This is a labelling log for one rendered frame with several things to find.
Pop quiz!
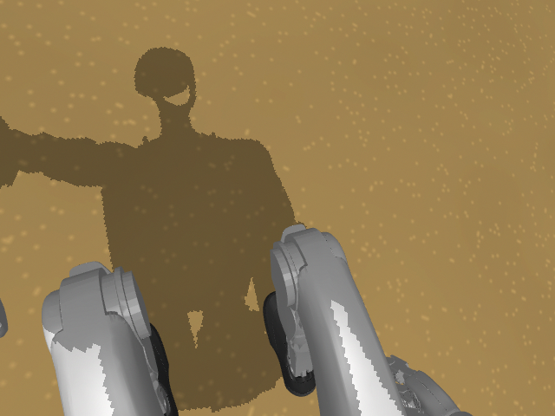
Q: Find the left robot foot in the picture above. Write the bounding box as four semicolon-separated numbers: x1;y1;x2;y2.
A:
149;323;179;416

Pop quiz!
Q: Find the right robot foot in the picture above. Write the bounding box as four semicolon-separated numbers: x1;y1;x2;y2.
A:
263;291;316;397

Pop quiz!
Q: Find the right robot hand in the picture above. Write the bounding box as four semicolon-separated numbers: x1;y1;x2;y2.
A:
386;355;460;416

